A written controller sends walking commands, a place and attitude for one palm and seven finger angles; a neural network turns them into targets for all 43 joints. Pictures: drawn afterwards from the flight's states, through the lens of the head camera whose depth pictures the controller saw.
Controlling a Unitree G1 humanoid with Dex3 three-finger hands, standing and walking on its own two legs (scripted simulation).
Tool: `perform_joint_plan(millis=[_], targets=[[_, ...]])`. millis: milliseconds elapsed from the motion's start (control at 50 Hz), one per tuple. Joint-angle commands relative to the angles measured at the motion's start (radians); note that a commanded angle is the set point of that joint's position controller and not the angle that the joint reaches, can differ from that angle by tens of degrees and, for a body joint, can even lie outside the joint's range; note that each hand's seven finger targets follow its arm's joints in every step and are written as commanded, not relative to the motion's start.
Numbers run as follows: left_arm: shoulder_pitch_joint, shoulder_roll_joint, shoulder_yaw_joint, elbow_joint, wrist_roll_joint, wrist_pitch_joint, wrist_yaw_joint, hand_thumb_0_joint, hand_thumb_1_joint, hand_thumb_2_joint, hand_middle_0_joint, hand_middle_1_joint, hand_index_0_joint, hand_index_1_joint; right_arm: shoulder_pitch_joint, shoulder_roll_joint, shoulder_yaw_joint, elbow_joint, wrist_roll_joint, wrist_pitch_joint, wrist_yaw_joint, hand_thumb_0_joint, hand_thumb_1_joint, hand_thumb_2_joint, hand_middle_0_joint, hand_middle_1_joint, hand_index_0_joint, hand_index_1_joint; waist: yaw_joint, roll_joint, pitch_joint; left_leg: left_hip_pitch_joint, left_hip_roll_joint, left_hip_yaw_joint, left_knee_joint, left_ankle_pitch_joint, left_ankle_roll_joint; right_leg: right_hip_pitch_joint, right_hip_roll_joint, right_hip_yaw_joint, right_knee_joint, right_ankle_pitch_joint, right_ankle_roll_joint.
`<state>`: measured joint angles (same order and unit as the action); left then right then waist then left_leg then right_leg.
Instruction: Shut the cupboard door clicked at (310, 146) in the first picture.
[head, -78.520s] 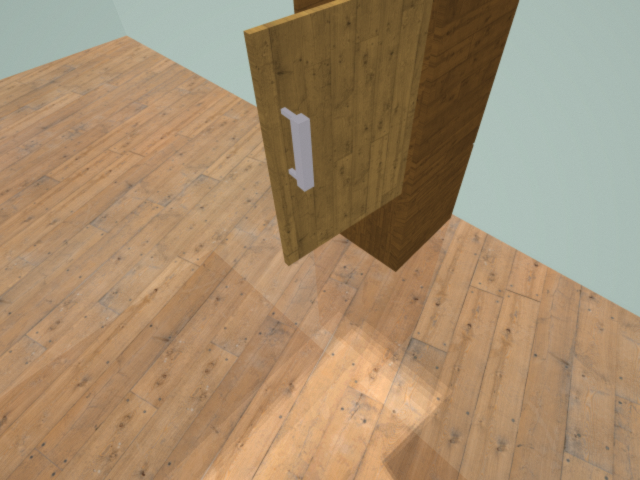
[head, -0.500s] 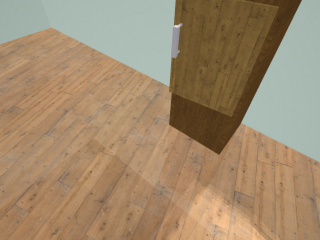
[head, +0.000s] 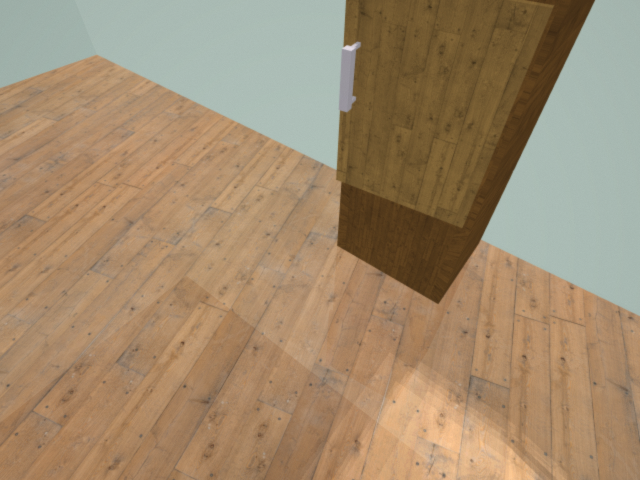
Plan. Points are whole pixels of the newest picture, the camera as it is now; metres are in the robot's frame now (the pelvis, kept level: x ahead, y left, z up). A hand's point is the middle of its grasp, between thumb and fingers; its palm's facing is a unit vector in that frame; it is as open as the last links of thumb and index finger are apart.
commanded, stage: walk to a spot facing it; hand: left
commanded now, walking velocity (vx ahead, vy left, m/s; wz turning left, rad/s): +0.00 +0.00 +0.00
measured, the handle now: (351, 77) +1.03 -0.03 +0.02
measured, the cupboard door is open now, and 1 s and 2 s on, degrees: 7 7 7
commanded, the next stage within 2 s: turn to face it in 1.24 s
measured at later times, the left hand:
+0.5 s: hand out of the picture +0.04 +0.22 -0.19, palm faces +0.22 -0.96 -0.19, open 7.4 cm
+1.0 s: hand out of the picture +0.15 +0.22 -0.15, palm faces +0.52 -0.82 -0.26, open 7.4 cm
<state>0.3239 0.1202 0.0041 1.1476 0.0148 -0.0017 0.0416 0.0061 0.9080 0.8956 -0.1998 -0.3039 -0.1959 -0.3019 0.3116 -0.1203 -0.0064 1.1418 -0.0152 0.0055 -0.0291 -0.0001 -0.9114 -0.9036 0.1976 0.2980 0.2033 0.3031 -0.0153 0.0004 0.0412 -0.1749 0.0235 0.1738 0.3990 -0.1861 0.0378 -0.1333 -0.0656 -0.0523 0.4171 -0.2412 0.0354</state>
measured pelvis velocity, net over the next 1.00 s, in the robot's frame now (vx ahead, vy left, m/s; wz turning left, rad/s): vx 0.17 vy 0.01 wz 0.56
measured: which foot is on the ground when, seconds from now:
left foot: down 0.00-0.84, up 0.86-1.00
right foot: down 0.00-0.38, up 0.40-0.84, down 0.86-1.00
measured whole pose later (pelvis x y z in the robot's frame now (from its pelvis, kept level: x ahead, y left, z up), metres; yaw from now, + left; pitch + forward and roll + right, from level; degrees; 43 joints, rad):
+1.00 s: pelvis +0.17 +0.01 +0.00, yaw +32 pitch +1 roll +1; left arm 0.20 0.17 0.05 0.89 0.03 -0.04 0.01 0.01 0.91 0.90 -0.20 -0.30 -0.20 -0.30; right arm 0.26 -0.26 -0.08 0.99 -0.04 0.02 0.02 0.01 -0.91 -0.90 0.20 0.30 0.20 0.30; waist -0.04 0.04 0.06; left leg -0.51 0.00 0.00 1.16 -0.36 0.01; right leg -0.23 -0.06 -0.11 0.48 -0.26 -0.01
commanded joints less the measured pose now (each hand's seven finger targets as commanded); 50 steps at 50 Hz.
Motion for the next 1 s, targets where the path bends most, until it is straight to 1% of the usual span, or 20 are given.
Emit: perform_joint_plan(millis=[0, 160, 280, 320, 340, 360, 380, 420, 480, 560, 700, 740, 780, 800, 820, 840, 880, 900, 940, 980], targets=[[0.082, 0.093, 0.018, -0.009, 0.004, -0.007, 0.002, 0.0, 0.9, 0.9, -0.2, -0.3, -0.2, -0.3, 0.081, -0.091, -0.02, -0.018, 0.002, -0.009, -0.003, 0.0, -0.9, -0.9, 0.2, 0.3, 0.2, 0.3, 0.001, -0.005, 0.073, 0.003, 0.098, -0.133, -0.117, -0.042, -0.015, -0.097, -0.043, 0.054, -0.091, 0.041, -0.044], [0.041, 0.155, 0.066, -0.083, 0.007, 0.014, 0.005, 0.0, 0.9, 0.9, -0.2, -0.3, -0.2, -0.3, 0.025, -0.113, -0.044, -0.088, -0.001, 0.025, 0.011, 0.0, -0.9, -0.9, 0.2, 0.3, 0.2, 0.3, 0.01, -0.039, 0.084, -0.147, 0.055, -0.154, 0.047, -0.051, -0.013, -0.129, -0.113, 0.015, -0.027, -0.098, -0.066], [-0.062, 0.219, 0.101, -0.181, 0.021, 0.017, 0.003, 0.0, 0.9, 0.9, -0.2, -0.3, -0.2, -0.3, 0.015, -0.099, -0.064, -0.161, -0.011, 0.04, 0.028, 0.0, -0.9, -0.9, 0.2, 0.3, 0.2, 0.3, -0.014, -0.214, 0.027, -0.188, 0.015, -0.085, 0.388, -0.252, -0.047, -0.199, -0.308, 0.07, -0.119, -0.314, -0.155], [-0.102, 0.235, 0.109, -0.209, 0.022, 0.017, -0.007, 0.0, 0.9, 0.9, -0.2, -0.3, -0.2, -0.3, 0.05, -0.12, -0.066, -0.169, -0.011, 0.029, 0.036, 0.0, -0.9, -0.9, 0.2, 0.3, 0.2, 0.3, -0.041, -0.132, 0.017, -0.108, 0.033, -0.095, 0.261, -0.248, -0.04, -0.25, -0.29, 0.011, -0.024, -0.381, -0.117], [-0.109, 0.214, 0.111, -0.225, 0.016, 0.021, -0.017, 0.0, 0.9, 0.9, -0.2, -0.3, -0.2, -0.3, 0.121, -0.158, -0.07, -0.16, -0.018, 0.019, 0.037, 0.0, -0.9, -0.9, 0.2, 0.3, 0.2, 0.3, -0.073, 0.048, 0.006, -0.042, 0.073, -0.216, 0.094, -0.24, -0.003, -0.315, -0.198, -0.071, 0.165, -0.411, -0.063], [-0.117, 0.157, 0.102, -0.252, 0.005, 0.024, -0.03, 0.0, 0.9, 0.9, -0.2, -0.3, -0.2, -0.3, 0.187, -0.239, -0.09, -0.149, -0.031, 0.009, 0.031, 0.0, -0.9, -0.9, 0.2, 0.3, 0.2, 0.3, -0.094, 0.374, 0.031, 0.011, 0.235, -0.607, -0.103, -0.354, 0.078, -0.478, -0.031, -0.154, 0.475, -0.417, 0.007], [-0.203, 0.155, 0.092, -0.287, 0.016, 0.027, -0.027, 0.0, 0.9, 0.9, -0.2, -0.3, -0.2, -0.3, 0.241, -0.272, -0.097, -0.128, -0.035, 0.003, 0.017, 0.0, -0.9, -0.9, 0.2, 0.3, 0.2, 0.3, -0.129, 0.393, 0.055, 0.028, 0.314, -0.805, -0.251, -0.479, 0.108, -0.571, 0.021, -0.04, 0.663, -0.381, 0.0], [-0.212, 0.159, 0.096, -0.288, 0.022, 0.016, -0.04, 0.0, 0.9, 0.9, -0.2, -0.3, -0.2, -0.3, 0.151, -0.248, -0.084, -0.161, -0.024, -0.005, 0.007, 0.0, -0.9, -0.9, 0.2, 0.3, 0.2, 0.3, -0.062, 0.22, 0.089, -0.091, 0.267, -0.744, -0.272, -0.544, 0.076, -0.575, -0.031, 0.057, 0.773, -0.176, -0.014], [-0.168, 0.17, 0.096, -0.266, 0.02, -0.005, -0.057, 0.0, 0.9, 0.9, -0.2, -0.3, -0.2, -0.3, 0.084, -0.227, -0.069, -0.184, -0.016, -0.039, -0.003, 0.0, -0.9, -0.9, 0.2, 0.3, 0.2, 0.3, -0.017, 0.059, 0.007, -0.016, 0.193, -0.571, -0.206, -0.241, 0.078, -0.541, -0.028, 0.073, 0.751, -0.023, 0.016], [-0.197, 0.171, 0.087, -0.295, 0.018, -0.007, -0.06, 0.0, 0.9, 0.9, -0.2, -0.3, -0.2, -0.3, 0.109, -0.233, -0.074, -0.179, -0.01, -0.048, -0.004, 0.0, -0.9, -0.9, 0.2, 0.3, 0.2, 0.3, -0.029, 0.066, -0.064, 0.108, 0.165, -0.543, -0.183, -0.14, 0.135, -0.55, -0.007, 0.068, 0.628, -0.012, 0.034], [-0.325, 0.166, 0.078, -0.374, 0.016, -0.016, -0.065, 0.0, 0.9, 0.9, -0.2, -0.3, -0.2, -0.3, 0.099, -0.25, -0.085, -0.185, -0.017, -0.04, 0.008, 0.0, -0.9, -0.9, 0.2, 0.3, 0.2, 0.3, -0.054, 0.135, -0.009, 0.07, 0.154, -0.56, -0.167, -0.13, 0.167, -0.461, 0.018, 0.046, 0.324, -0.043, 0.042], [-0.287, 0.172, 0.078, -0.371, 0.013, -0.019, -0.064, 0.0, 0.9, 0.9, -0.2, -0.3, -0.2, -0.3, 0.057, -0.265, -0.088, -0.198, -0.017, -0.035, 0.011, 0.0, -0.9, -0.9, 0.2, 0.3, 0.2, 0.3, -0.029, 0.145, -0.018, 0.001, 0.143, -0.55, -0.134, -0.113, 0.154, -0.325, 0.04, 0.036, 0.231, -0.044, 0.035], [-0.169, 0.188, 0.088, -0.334, 0.013, -0.026, -0.061, 0.0, 0.9, 0.9, -0.2, -0.3, -0.2, -0.3, 0.004, -0.259, -0.089, -0.211, -0.011, -0.032, 0.013, 0.0, -0.9, -0.9, 0.2, 0.3, 0.2, 0.3, 0.032, 0.107, -0.04, -0.158, 0.095, -0.516, -0.032, -0.11, 0.118, -0.048, 0.071, 0.02, 0.081, 0.028, 0.03], [-0.072, 0.226, 0.101, -0.301, 0.014, -0.034, -0.054, 0.0, 0.9, 0.9, -0.2, -0.3, -0.2, -0.3, -0.016, -0.236, -0.086, -0.216, -0.003, -0.036, 0.018, 0.0, -0.9, -0.9, 0.2, 0.3, 0.2, 0.3, 0.077, 0.016, -0.061, -0.305, 0.03, -0.459, 0.068, -0.177, 0.083, 0.162, 0.026, 0.067, -0.001, 0.015, 0.019], [0.043, 0.327, 0.124, -0.28, 0.026, -0.046, -0.04, 0.0, 0.9, 0.9, -0.2, -0.3, -0.2, -0.3, 0.001, -0.174, -0.077, -0.233, 0.008, -0.042, 0.023, 0.0, -0.9, -0.9, 0.2, 0.3, 0.2, 0.3, 0.123, -0.228, -0.142, -0.488, -0.069, -0.334, 0.35, -0.312, 0.029, 0.378, -0.219, 0.341, -0.122, -0.232, -0.046], [0.087, 0.366, 0.13, -0.271, 0.022, -0.036, -0.033, 0.0, 0.9, 0.9, -0.2, -0.3, -0.2, -0.3, -0.016, -0.17, -0.078, -0.264, -0.001, -0.043, 0.023, 0.0, -0.9, -0.9, 0.2, 0.3, 0.2, 0.3, 0.126, -0.361, -0.13, -0.574, -0.12, -0.221, 0.63, -0.435, -0.006, 0.32, -0.411, 0.622, -0.249, -0.404, -0.129], [-0.039, 0.294, 0.117, -0.302, 0.016, -0.037, -0.022, 0.0, 0.9, 0.9, -0.2, -0.3, -0.2, -0.3, -0.044, -0.192, -0.085, -0.268, -0.017, -0.034, 0.039, 0.0, -0.9, -0.9, 0.2, 0.3, 0.2, 0.3, 0.053, -0.159, 0.023, -0.607, -0.004, -0.249, 0.8, -0.297, -0.009, 0.109, -0.399, 0.521, -0.261, -0.476, -0.17], [-0.064, 0.252, 0.108, -0.303, 0.02, -0.044, -0.021, 0.0, 0.9, 0.9, -0.2, -0.3, -0.2, -0.3, -0.054, -0.178, -0.08, -0.254, -0.019, -0.028, 0.042, 0.0, -0.9, -0.9, 0.2, 0.3, 0.2, 0.3, 0.035, -0.216, 0.021, -0.574, 0.023, -0.247, 0.845, -0.231, -0.02, 0.035, -0.357, 0.475, -0.26, -0.411, -0.156], [-0.097, 0.195, 0.088, -0.3, 0.013, -0.055, -0.025, 0.0, 0.9, 0.9, -0.2, -0.3, -0.2, -0.3, -0.068, -0.168, -0.078, -0.24, -0.019, -0.01, 0.057, 0.0, -0.9, -0.9, 0.2, 0.3, 0.2, 0.3, 0.001, -0.161, 0.036, -0.502, 0.051, -0.225, 0.836, -0.124, -0.04, -0.038, -0.28, 0.211, -0.235, -0.14, -0.126], [-0.042, 0.185, 0.083, -0.277, 0.012, -0.066, -0.027, 0.0, 0.9, 0.9, -0.2, -0.3, -0.2, -0.3, -0.077, -0.141, -0.071, -0.243, -0.012, -0.001, 0.065, 0.0, -0.9, -0.9, 0.2, 0.3, 0.2, 0.3, -0.002, -0.157, 0.011, -0.506, 0.035, -0.185, 0.801, -0.08, -0.053, 0.02, -0.239, 0.055, -0.186, 0.18, -0.108]])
